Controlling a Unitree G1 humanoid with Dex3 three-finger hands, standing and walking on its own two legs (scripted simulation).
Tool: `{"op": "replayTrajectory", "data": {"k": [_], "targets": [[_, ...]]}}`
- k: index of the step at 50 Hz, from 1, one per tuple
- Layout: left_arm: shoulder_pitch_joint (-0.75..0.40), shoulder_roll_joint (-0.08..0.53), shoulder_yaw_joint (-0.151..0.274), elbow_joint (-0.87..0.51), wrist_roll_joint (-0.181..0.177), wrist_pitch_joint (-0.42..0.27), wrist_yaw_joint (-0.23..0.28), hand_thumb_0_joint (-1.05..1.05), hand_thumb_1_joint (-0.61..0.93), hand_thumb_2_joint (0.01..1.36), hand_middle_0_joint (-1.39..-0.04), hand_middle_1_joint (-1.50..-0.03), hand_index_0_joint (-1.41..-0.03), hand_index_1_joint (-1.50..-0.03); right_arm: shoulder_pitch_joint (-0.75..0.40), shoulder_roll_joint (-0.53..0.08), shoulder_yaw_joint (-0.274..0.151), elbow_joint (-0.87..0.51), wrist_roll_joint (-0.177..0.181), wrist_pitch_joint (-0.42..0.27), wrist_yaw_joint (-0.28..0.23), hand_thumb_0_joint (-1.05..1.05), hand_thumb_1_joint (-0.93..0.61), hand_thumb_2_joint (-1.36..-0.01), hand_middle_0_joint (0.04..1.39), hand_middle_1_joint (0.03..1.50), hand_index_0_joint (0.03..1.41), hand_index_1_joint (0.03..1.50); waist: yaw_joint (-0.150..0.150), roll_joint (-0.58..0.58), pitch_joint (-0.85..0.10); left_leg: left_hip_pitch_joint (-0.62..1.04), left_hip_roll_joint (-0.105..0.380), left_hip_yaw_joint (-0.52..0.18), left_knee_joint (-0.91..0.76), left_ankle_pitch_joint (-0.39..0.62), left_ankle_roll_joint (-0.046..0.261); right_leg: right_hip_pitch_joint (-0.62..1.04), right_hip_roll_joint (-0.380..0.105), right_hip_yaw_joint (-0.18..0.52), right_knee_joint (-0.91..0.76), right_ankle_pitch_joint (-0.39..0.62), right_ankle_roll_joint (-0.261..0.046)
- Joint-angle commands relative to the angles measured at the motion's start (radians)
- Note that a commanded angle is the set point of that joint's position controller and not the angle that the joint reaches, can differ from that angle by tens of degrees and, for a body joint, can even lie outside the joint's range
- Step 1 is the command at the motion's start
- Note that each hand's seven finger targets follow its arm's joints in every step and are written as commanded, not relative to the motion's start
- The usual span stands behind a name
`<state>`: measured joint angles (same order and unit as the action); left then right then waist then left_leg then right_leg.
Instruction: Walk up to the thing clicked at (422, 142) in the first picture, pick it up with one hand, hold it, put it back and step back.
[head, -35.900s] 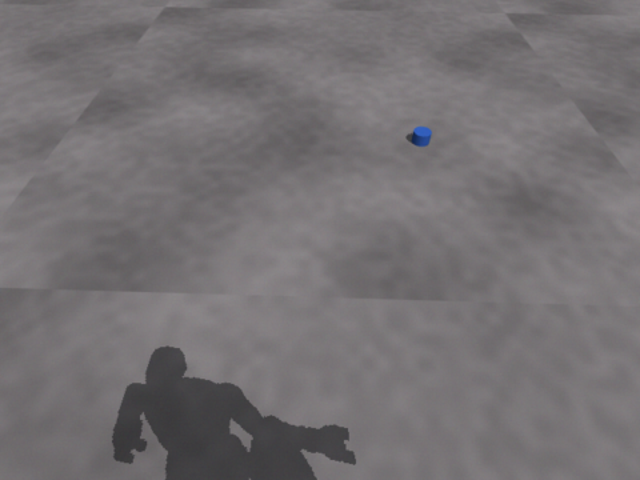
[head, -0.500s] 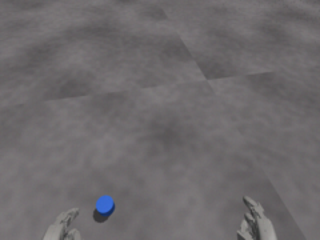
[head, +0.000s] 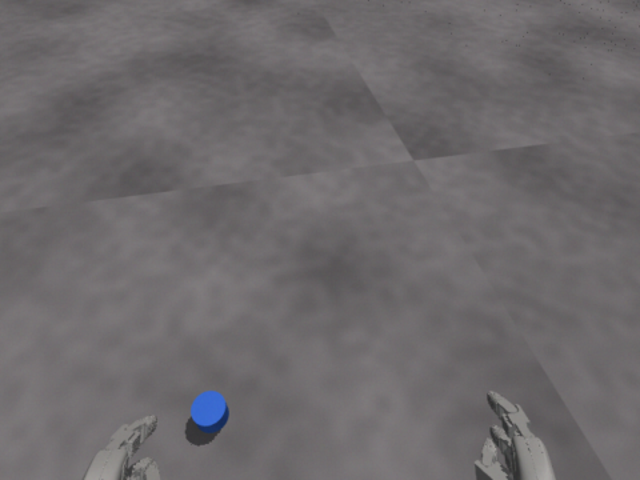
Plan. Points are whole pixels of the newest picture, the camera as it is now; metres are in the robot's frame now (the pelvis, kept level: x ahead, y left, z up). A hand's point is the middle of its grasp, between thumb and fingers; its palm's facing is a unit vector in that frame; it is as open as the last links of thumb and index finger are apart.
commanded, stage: home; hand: left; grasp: from above
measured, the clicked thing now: (210, 411) +0.46 +0.28 -0.68
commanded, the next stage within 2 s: stand in 0.54 s
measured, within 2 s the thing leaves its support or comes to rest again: neither
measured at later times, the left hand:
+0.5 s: hand out of the picture +0.16 +0.18 -0.05, palm faces +0.04 -0.98 -0.20, open 7.4 cm
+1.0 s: hand out of the picture +0.09 +0.25 -0.11, palm faces +0.01 -0.94 -0.33, open 7.4 cm
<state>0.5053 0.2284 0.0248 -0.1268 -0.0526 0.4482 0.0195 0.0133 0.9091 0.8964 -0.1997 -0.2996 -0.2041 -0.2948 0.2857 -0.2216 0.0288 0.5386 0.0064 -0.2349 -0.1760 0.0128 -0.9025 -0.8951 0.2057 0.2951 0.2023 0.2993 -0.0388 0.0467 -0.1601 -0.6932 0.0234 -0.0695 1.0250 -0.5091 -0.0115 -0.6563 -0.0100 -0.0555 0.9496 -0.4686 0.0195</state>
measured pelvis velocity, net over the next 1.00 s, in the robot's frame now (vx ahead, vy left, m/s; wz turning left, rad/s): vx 0.00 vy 0.01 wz -0.01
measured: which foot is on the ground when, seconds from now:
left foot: down 0.00-1.00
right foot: down 0.00-1.00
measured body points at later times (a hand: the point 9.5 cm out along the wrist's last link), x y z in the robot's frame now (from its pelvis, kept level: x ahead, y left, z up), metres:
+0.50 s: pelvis +0.00 +0.00 +0.00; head +0.02 +0.01 +0.45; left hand +0.15 +0.23 -0.03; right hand +0.16 -0.24 -0.06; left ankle +0.00 +0.12 -0.68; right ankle +0.00 -0.14 -0.68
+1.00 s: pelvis +0.00 +0.01 +0.04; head +0.01 +0.02 +0.49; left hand +0.09 +0.30 -0.09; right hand +0.09 -0.27 -0.08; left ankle +0.00 +0.12 -0.68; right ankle +0.00 -0.14 -0.68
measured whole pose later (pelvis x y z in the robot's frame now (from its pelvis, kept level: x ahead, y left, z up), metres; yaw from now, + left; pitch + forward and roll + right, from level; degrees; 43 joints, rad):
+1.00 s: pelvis +0.00 +0.01 +0.04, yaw -1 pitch -1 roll -1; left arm 0.22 0.29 0.04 0.84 0.04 0.04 0.04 0.01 0.91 0.90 -0.20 -0.30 -0.21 -0.30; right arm 0.19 -0.29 -0.05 0.93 -0.05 -0.02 -0.01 0.01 -0.91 -0.90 0.20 0.30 0.20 0.30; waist 0.02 -0.01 0.04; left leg -0.31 -0.02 -0.01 0.69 -0.36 0.02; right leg -0.31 -0.05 -0.01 0.66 -0.34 0.05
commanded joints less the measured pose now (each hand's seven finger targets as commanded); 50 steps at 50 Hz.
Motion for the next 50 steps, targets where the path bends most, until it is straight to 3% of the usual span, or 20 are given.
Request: {"op": "replayTrajectory", "data": {"k": [1, 6, 9, 19, 25, 31, 32, 33, 34, 35, 36, 37, 38, 41, 43, 46, 48, 50], "targets": [[-0.008, 0.101, 0.073, -0.175, 0.001, -0.044, 0.005, 0.000, 0.900, 0.900, -0.200, -0.300, -0.200, -0.299, -0.065, -0.125, -0.054, -0.157, 0.001, -0.055, -0.015, 0.000, -0.900, -0.900, 0.200, 0.300, 0.200, 0.300, 0.000, 0.003, -0.085, 0.090, -0.018, 0.021, -0.169, 0.252, 0.018, 0.067, 0.032, -0.016, -0.140, 0.202, -0.018], [-0.027, 0.094, 0.058, -0.189, 0.001, -0.044, 0.003, 0.000, 0.900, 0.900, -0.200, -0.300, -0.200, -0.300, -0.069, -0.123, -0.051, -0.160, 0.002, -0.055, -0.013, 0.000, -0.901, -0.900, 0.200, 0.299, 0.200, 0.299, -0.003, 0.000, -0.066, 0.083, -0.016, 0.017, -0.179, 0.226, 0.019, 0.055, 0.034, -0.019, -0.143, 0.180, -0.018], [-0.017, 0.106, 0.076, -0.176, 0.001, -0.041, 0.004, 0.000, 0.900, 0.900, -0.200, -0.300, -0.200, -0.300, -0.068, -0.127, -0.055, -0.158, 0.001, -0.056, -0.013, 0.000, -0.900, -0.900, 0.200, 0.299, 0.200, 0.299, 0.001, -0.002, -0.079, 0.083, -0.017, 0.017, -0.175, 0.233, 0.019, 0.062, 0.032, -0.017, -0.142, 0.185, -0.018], [-0.037, 0.099, 0.060, -0.219, 0.003, -0.043, 0.004, 0.000, 0.900, 0.900, -0.200, -0.300, -0.200, -0.299, -0.065, -0.121, -0.051, -0.167, 0.001, -0.057, -0.014, 0.000, -0.900, -0.900, 0.200, 0.299, 0.200, 0.299, -0.003, 0.018, -0.084, 0.087, -0.016, 0.019, -0.178, 0.222, 0.017, 0.054, 0.032, -0.016, -0.138, 0.177, -0.019], [-0.015, 0.111, 0.074, -0.193, 0.003, -0.041, 0.007, 0.000, 0.900, 0.900, -0.200, -0.300, -0.200, -0.300, -0.071, -0.127, -0.053, -0.171, 0.003, -0.056, -0.013, 0.000, -0.901, -0.899, 0.200, 0.299, 0.200, 0.299, 0.000, -0.001, -0.058, 0.061, -0.018, 0.015, -0.186, 0.166, 0.021, 0.047, 0.033, -0.016, -0.150, 0.133, -0.016], [-0.002, 0.096, 0.062, -0.207, 0.000, -0.042, 0.007, 0.000, 0.900, 0.900, -0.200, -0.299, -0.200, -0.299, -0.061, -0.119, -0.052, -0.168, 0.002, -0.055, -0.015, 0.000, -0.900, -0.900, 0.200, 0.299, 0.200, 0.299, -0.002, 0.003, -0.106, 0.093, -0.017, 0.018, -0.164, 0.252, 0.019, 0.068, 0.033, -0.017, -0.136, 0.204, -0.018], [-0.305, 0.187, 0.062, 0.144, 0.115, -0.254, 0.045, 0.000, 0.900, 0.900, -0.200, -0.300, -0.200, -0.300, -0.129, -0.231, -0.086, 0.089, -0.125, 0.058, 0.045, 0.000, -0.901, -0.899, 0.200, 0.299, 0.200, 0.299, 0.081, -0.057, 0.142, 0.116, 0.028, 0.004, -0.236, 0.440, 0.061, 0.214, -0.044, 0.084, -0.188, 0.251, -0.074], [-0.209, 0.196, 0.080, 0.323, 0.120, -0.320, 0.040, 0.000, 0.900, 0.900, -0.200, -0.300, -0.200, -0.301, -0.128, -0.227, -0.102, 0.092, -0.120, 0.098, 0.073, 0.000, -0.900, -0.900, 0.200, 0.300, 0.200, 0.300, 0.071, -0.084, 0.048, 0.198, 0.018, 0.020, -0.244, 0.455, 0.072, 0.254, -0.054, 0.126, -0.201, 0.267, -0.101], [-0.211, 0.216, 0.079, 0.364, 0.119, -0.355, 0.034, 0.000, 0.900, 0.900, -0.200, -0.300, -0.200, -0.301, -0.108, -0.247, -0.110, 0.065, -0.125, 0.121, 0.088, 0.000, -0.900, -0.900, 0.200, 0.300, 0.200, 0.300, 0.045, -0.102, 0.047, 0.200, 0.007, 0.006, -0.237, 0.402, 0.070, 0.241, -0.058, 0.156, -0.237, 0.271, -0.114], [-0.215, 0.233, 0.067, 0.409, 0.124, -0.381, 0.031, 0.000, 0.900, 0.900, -0.200, -0.300, -0.200, -0.301, -0.118, -0.245, -0.109, 0.084, -0.113, 0.129, 0.104, 0.000, -0.900, -0.900, 0.200, 0.300, 0.200, 0.300, 0.054, -0.075, 0.029, 0.244, 0.009, -0.008, -0.257, 0.389, 0.072, 0.285, -0.071, 0.160, -0.229, 0.315, -0.105], [-0.245, 0.226, 0.066, 0.455, 0.124, -0.395, 0.027, 0.000, 0.900, 0.900, -0.200, -0.300, -0.200, -0.301, -0.113, -0.220, -0.107, 0.118, -0.086, 0.134, 0.121, 0.000, -0.900, -0.900, 0.200, 0.300, 0.200, 0.300, 0.053, -0.068, 0.000, 0.278, 0.005, 0.004, -0.279, 0.408, 0.069, 0.322, -0.082, 0.160, -0.215, 0.368, -0.099], [-0.269, 0.213, 0.065, 0.501, 0.112, -0.396, 0.023, 0.000, 0.900, 0.900, -0.200, -0.300, -0.200, -0.301, -0.124, -0.208, -0.104, 0.134, -0.067, 0.141, 0.136, 0.000, -0.900, -0.900, 0.200, 0.300, 0.200, 0.300, 0.062, -0.085, 0.018, 0.296, -0.004, 0.010, -0.306, 0.366, 0.068, 0.307, -0.082, 0.149, -0.243, 0.308, -0.085], [-0.280, 0.208, 0.066, 0.548, 0.102, -0.400, 0.021, 0.000, 0.900, 0.900, -0.200, -0.300, -0.200, -0.301, -0.140, -0.210, -0.110, 0.145, -0.058, 0.143, 0.143, 0.000, -0.900, -0.900, 0.200, 0.300, 0.200, 0.300, 0.067, -0.090, 0.002, 0.315, -0.002, 0.005, -0.309, 0.374, 0.068, 0.322, -0.079, 0.140, -0.261, 0.313, -0.078], [-0.314, 0.203, 0.064, 0.679, 0.098, -0.421, 0.028, 0.000, 0.900, 0.900, -0.200, -0.300, -0.200, -0.301, -0.144, -0.196, -0.116, 0.210, -0.057, 0.160, 0.155, 0.000, -0.900, -0.900, 0.200, 0.300, 0.200, 0.300, 0.064, -0.080, 0.023, 0.374, 0.006, -0.009, -0.357, 0.377, 0.066, 0.328, -0.087, 0.140, -0.301, 0.316, -0.067], [-0.332, 0.199, 0.063, 0.746, 0.097, -0.434, 0.028, 0.000, 0.900, 0.900, -0.200, -0.300, -0.200, -0.301, -0.147, -0.205, -0.118, 0.243, -0.063, 0.171, 0.155, 0.000, -0.900, -0.900, 0.200, 0.300, 0.200, 0.300, 0.064, -0.019, 0.067, 0.363, 0.021, -0.030, -0.420, 0.324, 0.068, 0.348, -0.080, 0.124, -0.332, 0.277, -0.052], [-0.336, 0.199, 0.063, 0.844, 0.097, -0.447, 0.025, 0.000, 0.900, 0.900, -0.200, -0.300, -0.200, -0.301, -0.161, -0.209, -0.119, 0.279, -0.062, 0.185, 0.153, 0.000, -0.900, -0.900, 0.200, 0.300, 0.200, 0.300, 0.064, -0.027, 0.119, 0.373, 0.029, -0.039, -0.492, 0.258, 0.066, 0.372, -0.077, 0.119, -0.400, 0.231, -0.046], [-0.338, 0.203, 0.062, 0.899, 0.094, -0.457, 0.024, 0.000, 0.900, 0.900, -0.200, -0.300, -0.200, -0.301, -0.144, -0.212, -0.118, 0.312, -0.056, 0.188, 0.150, 0.000, -0.900, -0.900, 0.200, 0.300, 0.200, 0.300, 0.059, -0.039, 0.095, 0.418, 0.037, -0.042, -0.504, 0.367, 0.060, 0.432, -0.085, 0.115, -0.414, 0.335, -0.046], [-0.333, 0.208, 0.060, 0.950, 0.089, -0.459, 0.025, 0.000, 0.900, 0.900, -0.200, -0.300, -0.200, -0.301, -0.141, -0.217, -0.117, 0.343, -0.054, 0.194, 0.146, 0.000, -0.900, -0.900, 0.200, 0.300, 0.200, 0.300, 0.056, -0.035, 0.128, 0.438, 0.038, -0.041, -0.556, 0.348, 0.055, 0.444, -0.086, 0.118, -0.460, 0.325, -0.042]]}}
